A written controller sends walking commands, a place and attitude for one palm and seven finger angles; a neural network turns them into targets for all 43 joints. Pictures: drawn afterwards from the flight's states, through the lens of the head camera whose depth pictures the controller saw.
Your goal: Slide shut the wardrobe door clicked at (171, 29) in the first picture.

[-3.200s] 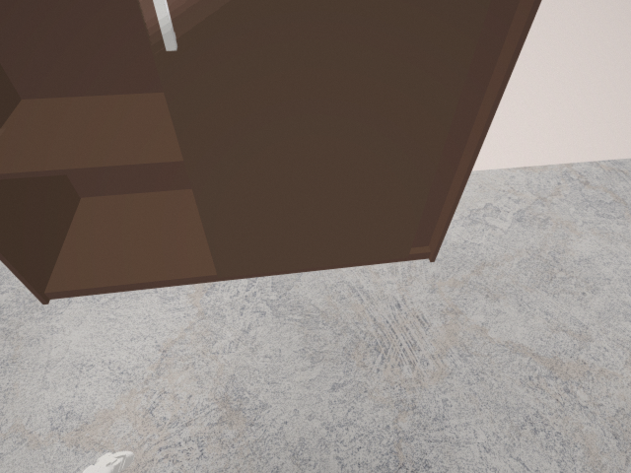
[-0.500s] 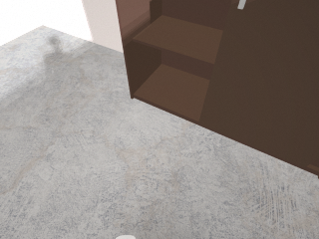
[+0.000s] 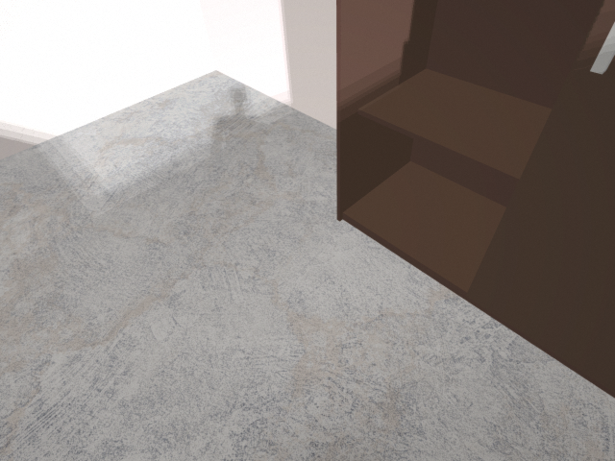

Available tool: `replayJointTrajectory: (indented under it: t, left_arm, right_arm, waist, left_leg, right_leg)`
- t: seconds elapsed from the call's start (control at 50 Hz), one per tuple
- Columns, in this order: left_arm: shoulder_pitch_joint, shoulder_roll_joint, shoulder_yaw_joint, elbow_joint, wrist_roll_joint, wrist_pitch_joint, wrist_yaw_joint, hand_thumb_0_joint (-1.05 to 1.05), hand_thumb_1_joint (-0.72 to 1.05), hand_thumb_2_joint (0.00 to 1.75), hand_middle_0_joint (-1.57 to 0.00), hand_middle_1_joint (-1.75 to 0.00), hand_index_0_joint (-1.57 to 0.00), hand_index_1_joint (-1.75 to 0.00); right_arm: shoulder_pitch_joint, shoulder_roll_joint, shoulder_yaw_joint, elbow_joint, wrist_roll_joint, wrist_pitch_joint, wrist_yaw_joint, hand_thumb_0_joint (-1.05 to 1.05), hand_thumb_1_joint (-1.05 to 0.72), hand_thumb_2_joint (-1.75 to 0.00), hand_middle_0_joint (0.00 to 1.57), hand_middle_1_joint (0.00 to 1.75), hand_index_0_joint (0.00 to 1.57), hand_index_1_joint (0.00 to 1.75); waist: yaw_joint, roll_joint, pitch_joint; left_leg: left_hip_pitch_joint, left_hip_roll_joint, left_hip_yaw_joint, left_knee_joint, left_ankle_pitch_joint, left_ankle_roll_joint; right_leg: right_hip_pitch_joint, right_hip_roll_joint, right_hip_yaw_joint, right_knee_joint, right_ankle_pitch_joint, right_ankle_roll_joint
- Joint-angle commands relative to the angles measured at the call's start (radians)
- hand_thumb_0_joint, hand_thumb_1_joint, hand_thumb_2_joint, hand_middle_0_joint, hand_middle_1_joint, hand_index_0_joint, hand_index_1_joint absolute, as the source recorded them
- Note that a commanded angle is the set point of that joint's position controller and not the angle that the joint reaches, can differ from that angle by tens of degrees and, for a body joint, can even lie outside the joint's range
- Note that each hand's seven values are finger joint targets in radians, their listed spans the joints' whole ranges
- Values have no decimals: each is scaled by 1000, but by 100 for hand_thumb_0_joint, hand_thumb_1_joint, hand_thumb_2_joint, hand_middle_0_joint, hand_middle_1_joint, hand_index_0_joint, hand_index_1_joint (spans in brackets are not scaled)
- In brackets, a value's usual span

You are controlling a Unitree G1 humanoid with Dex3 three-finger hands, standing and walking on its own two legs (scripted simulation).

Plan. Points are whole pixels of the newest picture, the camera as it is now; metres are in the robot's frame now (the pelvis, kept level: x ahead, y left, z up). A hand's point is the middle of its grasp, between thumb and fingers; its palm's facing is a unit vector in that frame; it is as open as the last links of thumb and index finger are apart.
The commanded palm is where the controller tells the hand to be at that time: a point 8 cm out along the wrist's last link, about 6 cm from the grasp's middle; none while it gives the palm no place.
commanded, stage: walk to a spot facing it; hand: right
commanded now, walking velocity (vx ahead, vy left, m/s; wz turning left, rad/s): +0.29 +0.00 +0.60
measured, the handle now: out of the picture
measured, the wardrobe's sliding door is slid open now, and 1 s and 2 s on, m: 0.62 0.62 0.62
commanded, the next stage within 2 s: turn to face it in 0.50 s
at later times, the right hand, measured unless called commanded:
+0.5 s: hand (358, 333) +0.38 -0.06 -0.18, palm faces -0.33 +0.93 -0.16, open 7.4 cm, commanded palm none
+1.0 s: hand (374, 317) +0.42 -0.09 -0.19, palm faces -0.19 +0.97 -0.17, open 7.4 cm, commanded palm none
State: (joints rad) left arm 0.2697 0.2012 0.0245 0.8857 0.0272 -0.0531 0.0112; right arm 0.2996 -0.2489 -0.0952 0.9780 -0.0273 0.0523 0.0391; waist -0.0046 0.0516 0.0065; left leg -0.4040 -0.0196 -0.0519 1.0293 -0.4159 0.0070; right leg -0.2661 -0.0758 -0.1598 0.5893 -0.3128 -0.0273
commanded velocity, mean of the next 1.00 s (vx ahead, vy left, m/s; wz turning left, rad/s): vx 0.15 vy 0.00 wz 0.08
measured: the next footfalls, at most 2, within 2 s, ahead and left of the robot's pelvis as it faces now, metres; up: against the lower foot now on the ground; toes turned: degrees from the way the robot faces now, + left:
left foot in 0.44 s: +0.28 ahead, +0.16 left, +0.00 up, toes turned +24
right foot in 0.90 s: +0.47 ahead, +0.02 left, +0.00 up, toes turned +12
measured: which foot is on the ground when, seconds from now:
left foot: up 0.00-0.42, down 0.44-0.92, up 0.94-1.00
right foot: down 0.00-0.44, up 0.46-0.88, down 0.90-1.00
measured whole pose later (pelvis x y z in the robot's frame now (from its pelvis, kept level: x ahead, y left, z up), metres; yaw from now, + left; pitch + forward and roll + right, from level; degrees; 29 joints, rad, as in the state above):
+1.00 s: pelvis +0.34 +0.07 -0.01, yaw +16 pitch -1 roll +1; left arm 0.16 0.14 0.01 0.97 0.02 0.00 0.00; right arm 0.26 -0.18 -0.05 1.02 -0.01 0.01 -0.03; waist -0.02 0.04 0.04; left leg -0.31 0.01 0.07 0.98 -0.54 -0.02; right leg -0.36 0.00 -0.08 0.60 -0.23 -0.06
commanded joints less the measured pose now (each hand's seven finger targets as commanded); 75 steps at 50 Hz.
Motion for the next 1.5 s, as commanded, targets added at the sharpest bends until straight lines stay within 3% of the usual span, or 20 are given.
replayJointTrajectory:
  t: [0.0, 0.28, 0.36, 0.38, 0.4, 0.42, 0.44, 0.5, 0.58, 0.84, 0.88, 0.9, 0.92, 1.06, 1.2, 1.3, 1.32, 1.36, 1.44, 1.48]
  left_arm:
    - [66, 135, 36, -7, -5, -26, 20, 0, 90, 90, -20, -30, -20, -30]
    - [282, 87, 43, 147, 6, -22, 19, 0, 90, 90, -20, -30, -20, -30]
    - [229, 142, 61, 128, -1, -19, 18, 0, 90, 90, -20, -30, -20, -30]
    - [203, 158, 64, 112, -8, -16, 12, 0, 90, 90, -20, -30, -20, -30]
    - [198, 132, 59, 88, -25, -13, -3, 0, 90, 90, -20, -30, -20, -30]
    - [211, 50, 44, 43, -37, -19, 0, 0, 90, 90, -20, -30, -20, -30]
    - [98, 82, 45, 11, -32, -19, 9, 0, 90, 90, -20, -30, -20, -30]
    - [21, 77, 52, 14, -8, 5, 8, 0, 90, 90, -20, -30, -20, -30]
    - [120, 40, 44, 45, 1, 43, 3, 0, 90, 90, -20, -30, -20, -30]
    - [-45, 57, 18, 64, -7, 32, -10, 0, 90, 90, -20, -30, -20, -30]
    - [58, 184, 47, 66, 4, 37, -10, 0, 90, 90, -20, -30, -20, -30]
    - [79, 203, 48, 67, -3, 46, -1, 0, 90, 90, -20, -30, -20, -30]
    - [66, 202, 49, 70, -4, 50, 8, 0, 90, 90, -20, -30, -20, -30]
    - [-49, 158, 65, 6, -4, 56, 1, 0, 90, 90, -20, -30, -20, -30]
    - [-11, 198, 94, 0, 0, 69, -3, 0, 90, 90, -20, -30, -20, -30]
    - [-67, 209, 107, -32, -2, 83, -10, 0, 90, 90, -20, -30, -20, -30]
    - [-81, 193, 107, -44, -8, 86, -14, 0, 90, 90, -20, -30, -20, -30]
    - [-76, 91, 93, -90, -10, 86, -19, 0, 90, 90, -20, -30, -20, -30]
    - [-63, 122, 97, -37, 0, 107, -37, 0, 90, 90, -20, -30, -20, -30]
    - [-73, 109, 90, -39, -4, 110, -42, 0, 90, 90, -20, -30, -20, -30]
  right_arm:
    - [-67, -39, -16, -103, -7, -41, 24, 0, -90, -90, 20, 30, 20, 30]
    - [-357, 43, 18, -160, -4, -48, 24, 0, -90, -90, 20, 30, 20, 30]
    - [-188, 3, 3, -114, -7, -70, 16, 0, -90, -90, 20, 30, 20, 30]
    - [-38, -38, -8, -72, -8, -81, 8, 0, -90, -90, 20, 30, 20, 30]
    - [107, -138, -32, -33, -11, -93, -2, 0, -90, -90, 20, 30, 20, 30]
    - [193, -252, -54, -19, 3, -102, -19, 0, -90, -90, 20, 30, 20, 30]
    - [189, -291, -63, -19, 29, -87, -30, 0, -90, -90, 20, 30, 20, 30]
    - [-51, -149, -21, -91, 25, -89, -40, 0, -90, -90, 20, 30, 20, 30]
    - [-110, -109, -6, -89, 4, -111, -43, 0, -90, -90, 20, 30, 20, 30]
    - [16, -65, 30, 12, 14, -93, -74, 0, -90, -90, 20, 30, 20, 30]
    - [64, -28, 28, -9, 23, -79, -77, 0, -90, -90, 20, 30, 20, 30]
    - [70, -17, 36, -28, 24, -76, -78, 0, -90, -90, 20, 30, 20, 30]
    - [21, -40, 27, -30, 18, -65, -81, 0, -90, -90, 20, 30, 20, 30]
    - [-33, -17, 1, -56, 8, -37, -61, 0, -90, -90, 20, 30, 20, 30]
    - [-103, -21, -2, -116, 12, -34, -63, 0, -90, -90, 20, 30, 20, 30]
    - [-13, -46, -3, -119, 23, -40, -69, 0, -90, -90, 20, 30, 20, 30]
    - [31, -69, -9, -113, 22, -44, -72, 0, -90, -90, 20, 30, 20, 30]
    - [1, -227, -30, -145, -2, -48, -80, 0, -90, -90, 20, 30, 20, 30]
    - [-164, -119, 3, -177, 6, -62, -77, 0, -90, -90, 20, 30, 20, 30]
    - [-125, -112, 6, -170, 3, -66, -77, 0, -90, -90, 20, 30, 20, 30]
  waist:
    - [2, -177, 108]
    - [84, -187, 143]
    - [-13, -214, 12]
    - [-87, -181, -87]
    - [-154, -67, -210]
    - [-151, 144, -340]
    - [-164, 93, -303]
    - [-36, -75, -29]
    - [61, 10, -39]
    - [13, 19, -9]
    - [32, -266, -84]
    - [29, -353, -106]
    - [42, -308, -112]
    - [13, -160, -60]
    - [41, -191, -76]
    - [-8, -213, -107]
    - [-32, -188, -110]
    - [-44, 250, -38]
    - [44, 93, 67]
    - [28, 101, 60]
  left_leg:
    - [-286, 93, 25, 211, 192, -28]
    - [-287, 90, 189, -259, 220, -6]
    - [3, -19, 263, -390, 152, 68]
    - [232, -49, 283, -471, 213, 83]
    - [587, 91, 113, -496, 292, 135]
    - [843, 422, -444, -539, 509, 282]
    - [741, 453, -483, -634, 596, 310]
    - [279, 339, -281, -727, 391, 223]
    - [103, 222, -99, -737, 514, 183]
    - [265, 234, 59, -540, 697, 75]
    - [57, 100, 177, -234, 198, -24]
    - [-35, 38, 146, -12, -241, -53]
    - [-65, 53, 68, 83, -233, -49]
    - [-57, 89, 61, 4, -3, -64]
    - [-38, 54, 56, -167, -34, -72]
    - [189, 16, 71, -472, 73, -55]
    - [316, 46, 58, -629, 138, -42]
    - [382, 499, -358, -849, -15, 129]
    - [165, 356, -36, -726, 352, 111]
    - [201, 338, 30, -703, 461, 98]
  right_leg:
    - [87, -273, 227, -451, -130, -4]
    - [324, -289, -98, -325, 495, -63]
    - [353, -280, -183, -19, 1002, -30]
    - [285, -260, -205, 184, 987, 5]
    - [10, -228, -183, 456, 644, 45]
    - [-360, -38, -104, 826, -283, 109]
    - [-423, -50, 51, 899, -287, 85]
    - [-365, -140, 143, 802, -48, 87]
    - [-256, -111, 119, 600, 3, 108]
    - [18, 11, 98, -67, 267, 48]
    - [238, -232, 378, -115, 803, -86]
    - [250, -336, 542, -204, 887, -194]
    - [199, -320, 561, -247, 680, -210]
    - [5, -154, 422, -324, 166, -138]
    - [36, -139, 532, -285, 192, -155]
    - [-51, -69, 551, -219, 213, -104]
    - [-144, -28, 518, -176, 135, -58]
    - [-458, 170, 200, 262, -220, 77]
    - [-361, 52, 188, 618, -77, 84]
    - [-347, 46, 154, 587, -63, 99]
